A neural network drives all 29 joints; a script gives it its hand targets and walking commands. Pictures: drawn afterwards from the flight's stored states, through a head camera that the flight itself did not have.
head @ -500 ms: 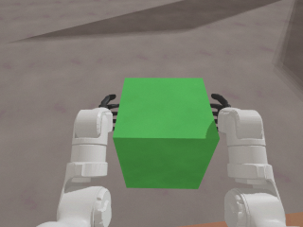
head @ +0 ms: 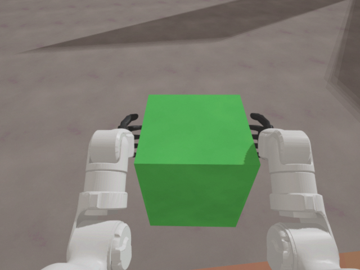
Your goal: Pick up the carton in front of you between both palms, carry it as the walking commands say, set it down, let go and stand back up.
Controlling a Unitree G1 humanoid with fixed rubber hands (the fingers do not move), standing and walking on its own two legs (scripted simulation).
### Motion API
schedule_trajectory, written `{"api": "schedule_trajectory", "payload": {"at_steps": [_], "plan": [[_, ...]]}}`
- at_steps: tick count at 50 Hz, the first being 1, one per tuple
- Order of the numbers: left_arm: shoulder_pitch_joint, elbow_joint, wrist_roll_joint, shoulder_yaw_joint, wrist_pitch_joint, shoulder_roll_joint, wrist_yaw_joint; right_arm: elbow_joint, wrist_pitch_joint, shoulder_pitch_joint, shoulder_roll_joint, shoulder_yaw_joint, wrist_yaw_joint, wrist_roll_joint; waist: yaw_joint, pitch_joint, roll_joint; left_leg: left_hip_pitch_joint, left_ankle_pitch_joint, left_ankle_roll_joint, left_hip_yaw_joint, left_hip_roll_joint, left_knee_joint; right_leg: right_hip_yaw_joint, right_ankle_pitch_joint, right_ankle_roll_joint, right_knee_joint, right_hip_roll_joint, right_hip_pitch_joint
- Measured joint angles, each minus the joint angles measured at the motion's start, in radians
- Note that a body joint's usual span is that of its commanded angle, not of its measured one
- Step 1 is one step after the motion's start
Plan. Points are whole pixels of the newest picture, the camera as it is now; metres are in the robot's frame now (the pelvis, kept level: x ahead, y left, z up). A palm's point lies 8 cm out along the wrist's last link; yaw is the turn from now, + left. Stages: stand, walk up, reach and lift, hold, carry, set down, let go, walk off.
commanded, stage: carry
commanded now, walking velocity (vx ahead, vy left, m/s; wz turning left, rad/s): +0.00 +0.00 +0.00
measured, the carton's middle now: (193, 162) +0.35 +0.00 +0.05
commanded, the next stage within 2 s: none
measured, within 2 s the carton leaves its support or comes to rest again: neither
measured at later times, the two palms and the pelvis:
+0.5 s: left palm (124, 146) +0.33 +0.15 +0.13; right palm (267, 146) +0.33 -0.15 +0.13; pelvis -0.01 +0.00 +0.00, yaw +0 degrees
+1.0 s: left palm (124, 148) +0.33 +0.14 +0.13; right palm (269, 148) +0.32 -0.16 +0.13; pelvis -0.02 +0.00 +0.00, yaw +0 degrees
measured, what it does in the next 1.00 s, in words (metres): stands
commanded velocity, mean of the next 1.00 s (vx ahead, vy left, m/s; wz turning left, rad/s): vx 0.00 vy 0.00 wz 0.00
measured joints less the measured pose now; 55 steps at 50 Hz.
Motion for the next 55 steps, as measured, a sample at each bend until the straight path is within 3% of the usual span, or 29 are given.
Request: {"api": "schedule_trajectory", "payload": {"at_steps": [55], "plan": [[-0.006, 0.006, -0.001, 0.0, 0.003, 0.002, 0.0, 0.004, 0.003, -0.005, -0.001, -0.001, 0.0, -0.001, 0.001, 0.005, 0.0, -0.023, 0.035, -0.005, -0.001, 0.007, -0.009, -0.003, 0.028, -0.008, 0.005, 0.005, -0.03]]}}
